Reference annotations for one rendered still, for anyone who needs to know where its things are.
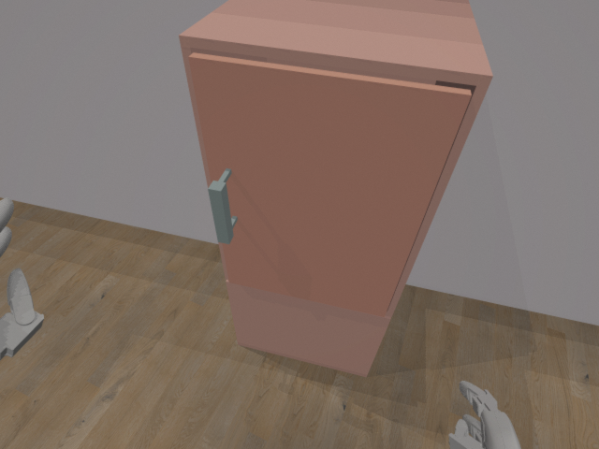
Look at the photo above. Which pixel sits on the robot right hand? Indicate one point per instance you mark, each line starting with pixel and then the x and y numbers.
pixel 493 431

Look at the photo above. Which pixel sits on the cupboard door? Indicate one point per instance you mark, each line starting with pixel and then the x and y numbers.
pixel 332 173

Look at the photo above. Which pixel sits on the handle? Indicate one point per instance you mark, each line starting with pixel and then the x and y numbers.
pixel 223 222

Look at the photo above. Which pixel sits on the robot left hand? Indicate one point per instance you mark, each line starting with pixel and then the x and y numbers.
pixel 22 323

